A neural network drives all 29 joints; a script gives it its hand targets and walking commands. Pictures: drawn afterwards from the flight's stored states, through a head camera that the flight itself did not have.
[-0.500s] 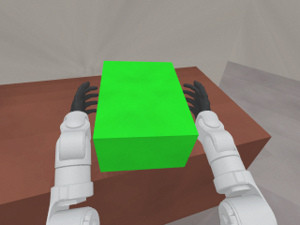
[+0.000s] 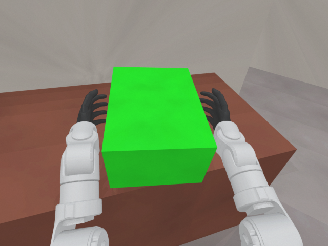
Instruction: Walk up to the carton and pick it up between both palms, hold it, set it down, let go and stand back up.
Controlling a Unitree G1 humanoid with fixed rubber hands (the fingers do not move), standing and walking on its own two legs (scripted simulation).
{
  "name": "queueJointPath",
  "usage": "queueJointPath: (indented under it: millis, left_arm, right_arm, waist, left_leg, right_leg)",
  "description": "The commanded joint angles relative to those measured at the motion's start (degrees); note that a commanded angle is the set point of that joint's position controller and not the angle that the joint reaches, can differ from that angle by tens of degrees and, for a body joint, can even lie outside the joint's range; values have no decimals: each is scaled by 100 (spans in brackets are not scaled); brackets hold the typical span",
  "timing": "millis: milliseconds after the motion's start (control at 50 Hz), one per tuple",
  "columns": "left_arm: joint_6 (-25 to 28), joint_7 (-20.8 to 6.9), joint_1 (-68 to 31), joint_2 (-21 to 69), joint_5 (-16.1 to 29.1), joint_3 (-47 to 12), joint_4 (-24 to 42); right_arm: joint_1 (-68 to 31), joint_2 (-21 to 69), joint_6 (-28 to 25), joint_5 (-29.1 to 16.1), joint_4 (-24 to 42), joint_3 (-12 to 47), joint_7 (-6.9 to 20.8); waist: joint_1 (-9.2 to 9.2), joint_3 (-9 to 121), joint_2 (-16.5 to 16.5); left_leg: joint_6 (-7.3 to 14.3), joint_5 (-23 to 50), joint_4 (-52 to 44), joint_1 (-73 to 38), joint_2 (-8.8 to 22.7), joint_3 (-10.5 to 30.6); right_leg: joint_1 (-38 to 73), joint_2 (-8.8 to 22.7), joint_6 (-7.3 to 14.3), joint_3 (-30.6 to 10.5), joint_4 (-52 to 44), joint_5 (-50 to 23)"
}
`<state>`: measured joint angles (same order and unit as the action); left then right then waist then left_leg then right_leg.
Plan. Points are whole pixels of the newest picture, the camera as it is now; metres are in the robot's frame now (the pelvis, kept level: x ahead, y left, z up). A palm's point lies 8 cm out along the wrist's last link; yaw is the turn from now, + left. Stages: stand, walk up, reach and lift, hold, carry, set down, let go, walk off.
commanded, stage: hold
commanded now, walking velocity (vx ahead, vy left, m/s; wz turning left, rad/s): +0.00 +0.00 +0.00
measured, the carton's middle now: (154, 120) +0.41 +0.01 +0.14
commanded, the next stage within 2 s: set down in 0.72 s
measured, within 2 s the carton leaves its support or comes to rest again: neither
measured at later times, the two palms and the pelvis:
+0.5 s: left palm (87, 123) +0.35 +0.17 +0.18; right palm (220, 120) +0.36 -0.15 +0.18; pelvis +0.00 +0.00 +0.00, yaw +0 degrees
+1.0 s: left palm (85, 117) +0.36 +0.17 +0.19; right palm (218, 115) +0.37 -0.14 +0.19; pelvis +0.00 +0.00 +0.00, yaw -1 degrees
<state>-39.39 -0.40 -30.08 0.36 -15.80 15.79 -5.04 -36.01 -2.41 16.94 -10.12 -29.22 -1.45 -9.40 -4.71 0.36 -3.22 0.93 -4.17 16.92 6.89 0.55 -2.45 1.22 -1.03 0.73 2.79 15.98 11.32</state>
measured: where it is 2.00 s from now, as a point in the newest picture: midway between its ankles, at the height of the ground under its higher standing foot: outside the picture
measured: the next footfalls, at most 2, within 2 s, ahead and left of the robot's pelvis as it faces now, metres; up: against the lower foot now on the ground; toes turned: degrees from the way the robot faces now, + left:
none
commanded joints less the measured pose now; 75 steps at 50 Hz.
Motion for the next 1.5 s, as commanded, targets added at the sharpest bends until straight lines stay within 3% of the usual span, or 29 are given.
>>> queueJointPath:
  millis: [0, 780, 860, 940, 1020, 1100, 1220, 1280, 1480]
  left_arm:
    - [429, -776, -3786, 3118, 916, -3069, 761]
    - [514, -789, -3894, 3110, 925, -3074, 765]
    - [782, -845, -4016, 3014, 788, -2855, 393]
    - [1148, -993, -3822, 2816, 424, -2257, -408]
    - [1401, -1141, -3587, 2658, 155, -1786, -834]
    - [1548, -1184, -3492, 2683, 127, -1775, -963]
    - [2045, -959, -3765, 3029, 448, -2507, -667]
    - [2300, -804, -3889, 3073, 548, -2738, -535]
    - [2326, -839, -3664, 2830, 299, -2151, -980]
  right_arm:
    - [-4117, 3155, -364, -358, 1776, 2198, 438]
    - [-4274, 3178, -485, -318, 1867, 2171, 460]
    - [-4536, 3100, -843, -12, 1730, 1884, 571]
    - [-4429, 2890, -1341, 608, 1053, 1216, 778]
    - [-4102, 2761, -1689, 1063, 438, 723, 859]
    - [-4017, 2663, -1976, 1222, 269, 588, 828]
    - [-4291, 2739, -2535, 1055, 726, 1057, 725]
    - [-4227, 2820, -2670, 1011, 741, 1250, 705]
    - [-4147, 2964, -2525, 977, 246, 1400, 689]
  waist:
    - [-36, 2225, 461]
    - [11, 2342, 494]
    - [168, 2347, 512]
    - [354, 1905, 438]
    - [398, 1481, 334]
    - [342, 1432, 271]
    - [188, 2591, 480]
    - [178, 2941, 582]
    - [529, 2736, 376]
  left_leg:
    - [-72, 761, 158, -2271, -59, 172]
    - [-65, 807, 186, -2341, -56, 173]
    - [4, 599, 124, -2464, -9, 111]
    - [96, -122, -164, -2161, 32, -86]
    - [104, -357, -354, -1743, 1, -270]
    - [34, 84, -290, -1763, -1, -308]
    - [-300, 2121, 321, -2525, 7, -163]
    - [-359, 2696, 485, -2731, 23, -66]
    - [-137, 1854, 261, -1676, -94, -109]
  right_leg:
    - [-1031, -87, -374, 127, -363, -940]
    - [-1042, -83, -375, 156, -347, -949]
    - [-1171, -52, -339, 220, -389, -639]
    - [-1110, 19, -272, 274, -450, 12]
    - [-801, 59, -279, 304, -453, 206]
    - [-594, 30, -291, 365, -450, -141]
    - [-287, -87, -262, 441, -308, -1673]
    - [-306, -83, -262, 418, -287, -2067]
    - [345, 118, -477, 191, 21, -3059]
